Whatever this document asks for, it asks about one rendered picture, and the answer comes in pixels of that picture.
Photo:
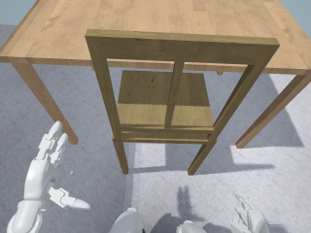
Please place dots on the chair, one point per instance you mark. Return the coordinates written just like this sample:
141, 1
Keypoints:
171, 107

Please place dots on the left robot shin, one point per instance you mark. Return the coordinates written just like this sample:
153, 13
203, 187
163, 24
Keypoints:
131, 210

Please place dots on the table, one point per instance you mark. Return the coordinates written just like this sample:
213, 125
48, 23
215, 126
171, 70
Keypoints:
53, 33

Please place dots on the left robot hand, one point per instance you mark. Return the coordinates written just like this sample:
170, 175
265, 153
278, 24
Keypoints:
44, 168

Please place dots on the right robot hand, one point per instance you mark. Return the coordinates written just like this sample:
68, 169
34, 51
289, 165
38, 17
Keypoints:
253, 220

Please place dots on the left robot forearm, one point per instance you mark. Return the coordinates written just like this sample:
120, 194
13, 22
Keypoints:
31, 217

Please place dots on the right robot thigh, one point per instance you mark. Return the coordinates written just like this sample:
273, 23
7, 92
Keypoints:
189, 228

